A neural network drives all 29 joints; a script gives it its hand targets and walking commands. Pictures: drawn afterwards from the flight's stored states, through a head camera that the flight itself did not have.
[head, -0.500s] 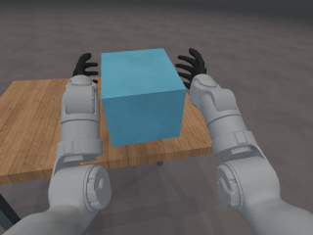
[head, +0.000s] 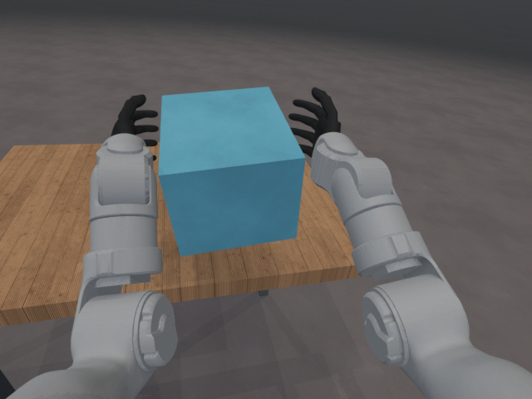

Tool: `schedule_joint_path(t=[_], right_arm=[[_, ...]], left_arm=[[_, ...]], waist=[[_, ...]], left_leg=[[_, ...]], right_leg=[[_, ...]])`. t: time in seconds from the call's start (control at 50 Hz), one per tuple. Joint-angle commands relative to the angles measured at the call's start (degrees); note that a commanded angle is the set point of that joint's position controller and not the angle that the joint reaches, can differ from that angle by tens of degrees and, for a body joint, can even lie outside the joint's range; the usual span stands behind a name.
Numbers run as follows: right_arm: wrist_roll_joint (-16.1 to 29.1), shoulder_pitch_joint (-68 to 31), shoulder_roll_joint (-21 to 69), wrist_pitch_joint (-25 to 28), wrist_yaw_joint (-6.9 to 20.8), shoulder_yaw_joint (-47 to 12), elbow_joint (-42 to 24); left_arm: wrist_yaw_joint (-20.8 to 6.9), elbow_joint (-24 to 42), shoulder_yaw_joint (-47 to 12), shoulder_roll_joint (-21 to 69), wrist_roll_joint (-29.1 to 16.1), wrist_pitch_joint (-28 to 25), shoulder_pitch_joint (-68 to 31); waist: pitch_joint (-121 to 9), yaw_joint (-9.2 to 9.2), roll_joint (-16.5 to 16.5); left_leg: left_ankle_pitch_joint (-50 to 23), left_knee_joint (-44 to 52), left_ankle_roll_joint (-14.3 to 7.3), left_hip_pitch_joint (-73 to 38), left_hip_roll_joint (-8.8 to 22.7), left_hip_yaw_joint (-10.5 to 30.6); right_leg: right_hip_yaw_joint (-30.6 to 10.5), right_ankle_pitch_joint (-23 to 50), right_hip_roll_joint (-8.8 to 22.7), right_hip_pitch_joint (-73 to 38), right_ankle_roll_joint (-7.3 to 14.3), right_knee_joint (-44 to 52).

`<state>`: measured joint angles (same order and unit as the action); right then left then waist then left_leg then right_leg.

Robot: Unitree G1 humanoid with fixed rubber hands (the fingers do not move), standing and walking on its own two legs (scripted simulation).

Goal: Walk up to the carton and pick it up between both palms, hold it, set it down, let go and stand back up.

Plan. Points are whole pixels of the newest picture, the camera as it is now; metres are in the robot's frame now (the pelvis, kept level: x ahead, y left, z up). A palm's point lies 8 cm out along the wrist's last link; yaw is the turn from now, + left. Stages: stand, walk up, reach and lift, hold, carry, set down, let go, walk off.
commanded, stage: hold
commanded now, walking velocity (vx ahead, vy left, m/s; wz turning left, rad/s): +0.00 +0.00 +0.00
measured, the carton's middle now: (227, 165) +0.42 +0.01 +0.21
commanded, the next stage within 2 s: none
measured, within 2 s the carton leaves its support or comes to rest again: neither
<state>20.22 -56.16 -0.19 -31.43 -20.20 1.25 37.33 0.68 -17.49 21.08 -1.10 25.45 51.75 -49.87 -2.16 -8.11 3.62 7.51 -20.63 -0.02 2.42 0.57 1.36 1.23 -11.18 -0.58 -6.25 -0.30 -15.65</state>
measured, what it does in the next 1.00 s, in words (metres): stands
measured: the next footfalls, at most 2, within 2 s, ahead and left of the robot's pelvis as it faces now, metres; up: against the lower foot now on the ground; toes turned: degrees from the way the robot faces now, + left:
none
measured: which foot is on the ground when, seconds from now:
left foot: down 0.00-1.00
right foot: down 0.00-1.00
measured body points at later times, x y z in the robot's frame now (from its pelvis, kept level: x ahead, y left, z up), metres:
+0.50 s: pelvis -0.01 -0.02 +0.00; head -0.10 +0.02 +0.44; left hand +0.38 +0.15 +0.27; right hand +0.37 -0.12 +0.29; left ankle +0.06 +0.11 -0.75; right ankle -0.01 -0.12 -0.75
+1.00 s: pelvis -0.02 +0.00 +0.00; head -0.09 +0.01 +0.44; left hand +0.37 +0.13 +0.26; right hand +0.36 -0.15 +0.27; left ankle +0.06 +0.11 -0.75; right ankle -0.01 -0.12 -0.75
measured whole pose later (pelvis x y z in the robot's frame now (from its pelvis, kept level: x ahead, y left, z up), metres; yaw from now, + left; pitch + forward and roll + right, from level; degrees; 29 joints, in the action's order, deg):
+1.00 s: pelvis -0.02 +0.00 +0.00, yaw -2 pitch -9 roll -1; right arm 15.8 -57.9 -1.7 -30.2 -17.0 4.1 39.9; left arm 3.1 -20.3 24.1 2.6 27.2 50.6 -53.4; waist -0.7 -5.5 1.4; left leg 4.1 -17.6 0.2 4.4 1.1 -0.6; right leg -1.0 -9.9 -1.0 -0.7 0.1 -18.2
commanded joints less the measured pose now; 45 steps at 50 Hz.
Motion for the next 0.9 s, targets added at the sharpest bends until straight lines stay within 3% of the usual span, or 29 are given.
schedule_joint_path(t=[0.0, 0.16, 0.26, 0.36, 0.44, 0.56, 0.64, 0.74, 0.88], right_arm=[[7.2, -40.4, 26.5, 1.0, 8.8, -13.7, -14.2], [3.2, -47.7, 29.6, 3.1, 11.8, -12.9, -11.4], [1.7, -49.1, 32.1, 4.3, 12.4, -11.6, -7.3], [0.0, -46.2, 30.9, 4.5, 11.5, -8.8, -1.9], [0.2, -43.9, 29.7, 4.2, 10.0, -7.6, -1.8], [4.6, -40.1, 28.7, 2.9, 7.6, -10.8, -9.0], [6.8, -37.9, 27.3, 1.7, 7.2, -13.0, -12.7], [7.0, -39.6, 26.4, 1.5, 8.8, -14.3, -15.2], [3.3, -46.8, 28.7, 3.2, 11.6, -13.3, -13.0]], left_arm=[[-12.3, 10.7, -23.9, 35.3, -14.4, -5.3, -45.1], [-9.9, 3.1, -18.3, 32.6, -12.8, -6.5, -47.2], [-8.7, 0.2, -15.2, 29.8, -13.2, -8.3, -51.0], [-10.0, -4.3, -13.4, 28.1, -12.2, -9.0, -50.3], [-11.9, -4.3, -15.4, 29.1, -12.6, -9.1, -48.9], [-13.7, 3.8, -20.5, 32.3, -14.1, -8.0, -45.8], [-13.9, 9.9, -23.5, 34.4, -14.3, -6.2, -44.3], [-13.0, 11.9, -24.3, 35.5, -13.7, -4.8, -43.6], [-10.7, 4.5, -19.6, 33.5, -12.2, -5.7, -45.2]], waist=[[-20.1, -0.97, -11.2], [-21.0, 4.32, -3.3], [-24.6, 5.3, -0.4], [-21.9, 3.68, -1.4], [-20.7, 0.92, -4.5], [-21.8, -2.35, -9.2], [-20.3, -2.85, -11.7], [-19.3, -0.89, -11.0], [-19.7, 3.78, -4.3]], left_leg=[[-15.9, 2.5, 5.4, -9.2, -0.8, -1.4], [0.3, 6.5, -0.2, -4.5, -1.0, -3.0], [1.8, 4.2, -2.0, -8.6, -2.5, -3.8], [2.2, 3.1, -1.8, -9.4, -3.2, -4.0], [-0.8, 3.3, 0.0, -8.6, -3.2, -3.6], [-14.0, 0.8, 3.7, -11.7, -3.3, -2.4], [-19.5, 0.4, 5.7, -12.3, -2.4, -1.8], [-16.7, 2.6, 5.3, -9.5, -0.8, -1.5], [-0.8, 7.0, 0.4, -3.7, -0.6, -2.8]], right_leg=[[2.2, 12.6, -5.1, 1.9, -2.0, -0.5], [1.2, 1.8, -3.9, 5.9, -2.3, 0.8], [0.1, -1.7, -1.9, 11.3, -2.7, 3.0], [-0.5, -0.9, -0.6, 12.5, -2.9, 4.4], [-0.1, 5.7, -1.0, 8.4, -3.3, 3.6], [1.2, 18.5, -2.6, 2.5, -3.8, 1.1], [2.2, 18.1, -3.9, 1.6, -3.0, 0.1], [2.5, 12.8, -5.1, 1.3, -1.9, -0.5], [1.6, 2.9, -4.3, 4.1, -2.0, 0.3]])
